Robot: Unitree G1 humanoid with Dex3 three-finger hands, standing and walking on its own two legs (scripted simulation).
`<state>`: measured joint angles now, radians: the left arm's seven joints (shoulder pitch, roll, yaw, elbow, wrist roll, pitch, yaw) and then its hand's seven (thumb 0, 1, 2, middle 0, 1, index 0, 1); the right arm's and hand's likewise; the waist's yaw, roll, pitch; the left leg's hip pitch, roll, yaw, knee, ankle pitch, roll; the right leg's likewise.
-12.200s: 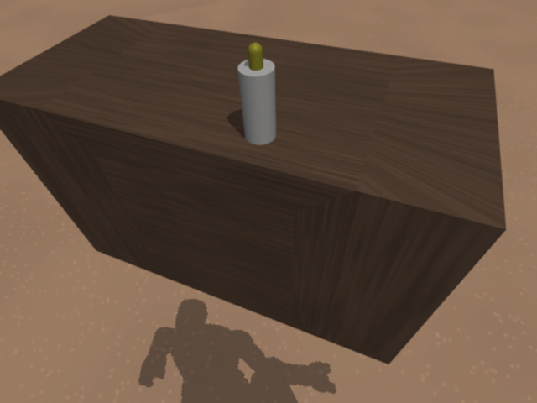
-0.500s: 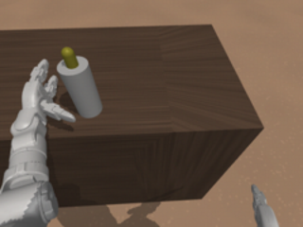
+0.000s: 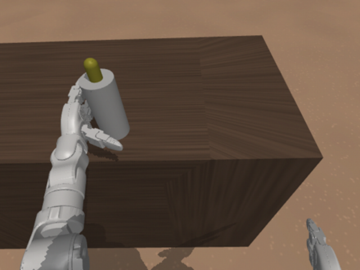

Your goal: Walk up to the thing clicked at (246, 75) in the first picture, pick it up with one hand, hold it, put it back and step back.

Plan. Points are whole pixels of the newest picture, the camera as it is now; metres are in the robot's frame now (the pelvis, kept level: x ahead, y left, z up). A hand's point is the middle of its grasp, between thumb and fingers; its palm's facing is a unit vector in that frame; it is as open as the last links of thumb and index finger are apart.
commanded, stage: close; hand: left
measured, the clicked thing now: (104, 100) +0.44 +0.19 +0.15
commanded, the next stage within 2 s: settle in 0.74 s
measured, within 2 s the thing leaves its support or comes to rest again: leaves its support in 1.22 s
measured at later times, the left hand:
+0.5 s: hand (109, 111) +0.44 +0.19 +0.13, palm faces +0.15 -0.99 +0.01, open 13.4 cm
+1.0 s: hand (108, 110) +0.44 +0.19 +0.13, palm faces +0.15 -0.99 +0.00, open 9.7 cm
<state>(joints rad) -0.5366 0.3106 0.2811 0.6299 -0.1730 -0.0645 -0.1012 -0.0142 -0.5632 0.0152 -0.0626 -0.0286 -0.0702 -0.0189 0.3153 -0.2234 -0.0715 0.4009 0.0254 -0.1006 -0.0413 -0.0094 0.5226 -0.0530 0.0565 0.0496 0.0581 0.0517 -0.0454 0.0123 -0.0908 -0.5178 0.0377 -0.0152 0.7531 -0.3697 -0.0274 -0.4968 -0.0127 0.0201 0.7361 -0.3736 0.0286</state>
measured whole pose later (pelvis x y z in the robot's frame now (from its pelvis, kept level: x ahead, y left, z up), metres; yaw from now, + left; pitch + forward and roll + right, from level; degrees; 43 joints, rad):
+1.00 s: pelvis +0.00 +0.01 -0.01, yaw -1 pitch +9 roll -1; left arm -0.63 0.31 0.28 0.70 -0.13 -0.09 -0.02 0.00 -0.38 1.14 -0.75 -0.98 -0.78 -0.98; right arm 0.34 -0.20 -0.06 0.34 0.02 -0.04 -0.03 -0.01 0.49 -0.06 0.06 0.05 0.06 0.05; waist -0.06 0.02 -0.09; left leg -0.57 0.04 0.00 0.80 -0.39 -0.02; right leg -0.55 -0.01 0.04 0.77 -0.38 0.04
